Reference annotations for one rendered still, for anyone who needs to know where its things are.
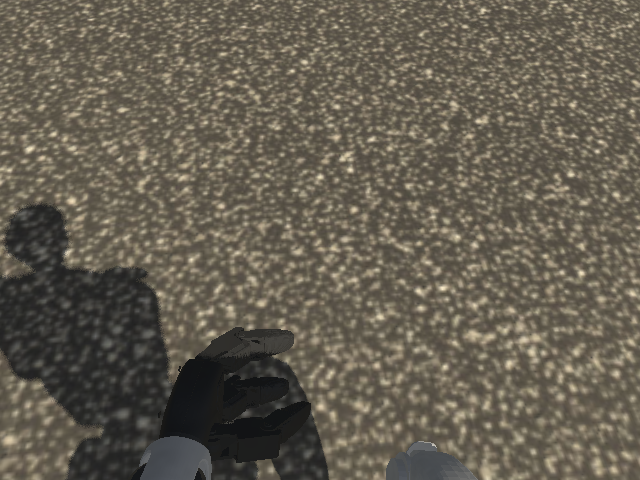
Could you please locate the left robot hand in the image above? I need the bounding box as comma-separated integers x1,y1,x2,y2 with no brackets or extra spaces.
158,327,311,463

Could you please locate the right robot thigh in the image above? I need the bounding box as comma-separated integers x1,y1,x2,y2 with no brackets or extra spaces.
386,450,478,480

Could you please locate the robot left forearm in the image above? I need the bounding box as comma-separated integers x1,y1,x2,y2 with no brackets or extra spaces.
128,436,212,480

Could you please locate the robot right shin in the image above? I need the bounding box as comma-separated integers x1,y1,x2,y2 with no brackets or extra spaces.
406,441,437,456

